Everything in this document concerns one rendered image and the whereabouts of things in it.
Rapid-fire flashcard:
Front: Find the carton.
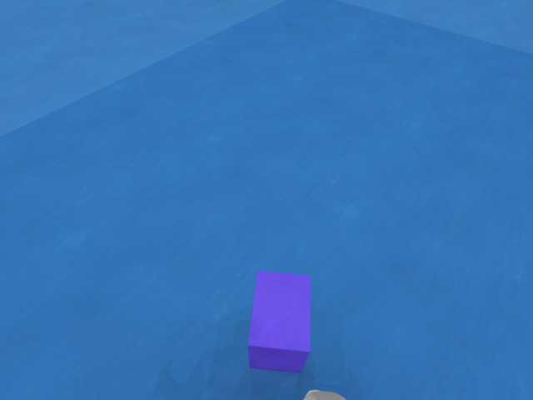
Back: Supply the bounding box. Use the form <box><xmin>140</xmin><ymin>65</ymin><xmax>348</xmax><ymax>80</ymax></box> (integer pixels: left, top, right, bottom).
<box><xmin>248</xmin><ymin>270</ymin><xmax>311</xmax><ymax>373</ymax></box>

